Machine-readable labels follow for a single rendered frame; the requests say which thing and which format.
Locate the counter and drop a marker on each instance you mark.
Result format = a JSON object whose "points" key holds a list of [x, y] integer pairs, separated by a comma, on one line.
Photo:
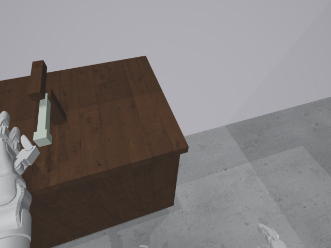
{"points": [[115, 147]]}

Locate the right robot hand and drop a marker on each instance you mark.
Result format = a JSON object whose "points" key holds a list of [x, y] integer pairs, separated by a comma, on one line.
{"points": [[271, 237]]}

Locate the left robot hand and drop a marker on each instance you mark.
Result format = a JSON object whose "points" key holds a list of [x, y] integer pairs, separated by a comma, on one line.
{"points": [[12, 160]]}

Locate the tap lever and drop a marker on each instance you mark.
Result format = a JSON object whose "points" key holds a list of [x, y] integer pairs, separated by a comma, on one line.
{"points": [[43, 137]]}

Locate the robot left forearm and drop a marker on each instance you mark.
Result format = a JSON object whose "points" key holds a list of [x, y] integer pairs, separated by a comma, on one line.
{"points": [[15, 218]]}

